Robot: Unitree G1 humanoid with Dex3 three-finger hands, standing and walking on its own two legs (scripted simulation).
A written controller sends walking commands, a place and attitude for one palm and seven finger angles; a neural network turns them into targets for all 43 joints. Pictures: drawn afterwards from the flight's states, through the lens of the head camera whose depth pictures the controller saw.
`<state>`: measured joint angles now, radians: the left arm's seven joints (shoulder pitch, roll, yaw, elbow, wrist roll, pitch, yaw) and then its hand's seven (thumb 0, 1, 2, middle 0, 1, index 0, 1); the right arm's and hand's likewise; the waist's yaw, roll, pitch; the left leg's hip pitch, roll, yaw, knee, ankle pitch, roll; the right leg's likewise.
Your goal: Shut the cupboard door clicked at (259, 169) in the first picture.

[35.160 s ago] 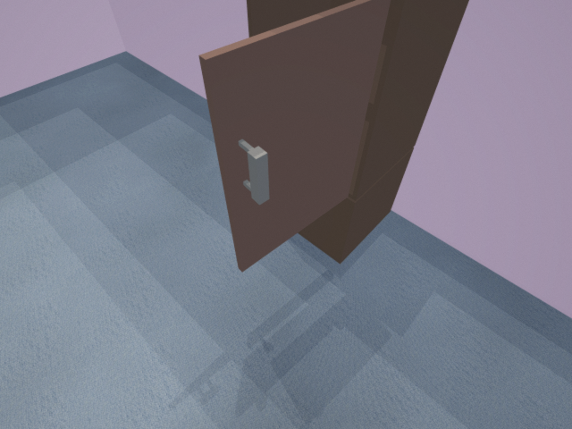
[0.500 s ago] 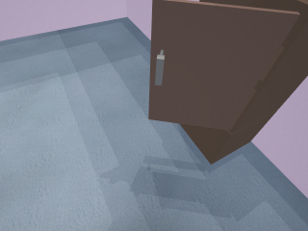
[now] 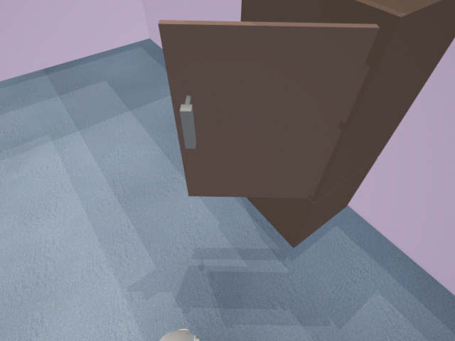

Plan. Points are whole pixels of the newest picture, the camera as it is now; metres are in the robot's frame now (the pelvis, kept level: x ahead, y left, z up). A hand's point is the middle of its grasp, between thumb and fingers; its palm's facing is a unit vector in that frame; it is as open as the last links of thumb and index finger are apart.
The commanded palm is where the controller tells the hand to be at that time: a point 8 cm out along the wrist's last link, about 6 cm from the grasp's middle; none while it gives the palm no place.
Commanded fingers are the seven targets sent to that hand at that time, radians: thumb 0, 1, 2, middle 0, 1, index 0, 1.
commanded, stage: take the last steps up to it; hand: left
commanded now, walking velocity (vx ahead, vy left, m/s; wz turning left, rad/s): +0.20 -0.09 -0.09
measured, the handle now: (189, 122) +0.60 +0.13 +0.02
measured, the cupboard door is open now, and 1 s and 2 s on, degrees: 53 53 53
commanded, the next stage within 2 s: come to a stop and stand still in 0.20 s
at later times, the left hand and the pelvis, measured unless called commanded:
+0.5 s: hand (169, 298) +0.23 +0.14 -0.17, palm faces -0.06 -0.97 -0.24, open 7.4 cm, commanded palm none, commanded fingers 0.00 0.90 0.90 -0.20 -0.30 -0.20 -0.30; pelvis +0.13 -0.04 -0.01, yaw -3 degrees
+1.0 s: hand (149, 334) +0.17 +0.17 -0.18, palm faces +0.03 -0.98 -0.21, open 7.4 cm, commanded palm none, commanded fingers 0.00 0.90 0.90 -0.20 -0.30 -0.20 -0.30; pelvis +0.12 -0.02 +0.00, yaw -2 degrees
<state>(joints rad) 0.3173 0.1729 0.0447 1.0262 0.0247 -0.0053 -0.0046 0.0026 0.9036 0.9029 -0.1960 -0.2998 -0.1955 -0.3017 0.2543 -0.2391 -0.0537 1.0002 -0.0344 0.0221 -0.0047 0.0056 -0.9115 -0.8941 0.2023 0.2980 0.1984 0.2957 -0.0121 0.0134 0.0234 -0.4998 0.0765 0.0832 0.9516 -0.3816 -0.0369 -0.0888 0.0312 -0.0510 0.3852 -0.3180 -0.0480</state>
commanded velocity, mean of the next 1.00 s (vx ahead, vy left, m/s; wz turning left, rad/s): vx -0.04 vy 0.01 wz -0.02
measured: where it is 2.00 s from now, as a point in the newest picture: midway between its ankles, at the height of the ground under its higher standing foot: outside the picture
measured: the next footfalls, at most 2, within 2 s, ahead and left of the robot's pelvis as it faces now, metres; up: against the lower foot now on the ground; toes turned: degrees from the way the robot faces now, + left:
left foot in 0.12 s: +0.15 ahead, +0.11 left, +0.00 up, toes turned +6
right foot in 0.46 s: +0.21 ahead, -0.18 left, +0.00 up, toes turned -7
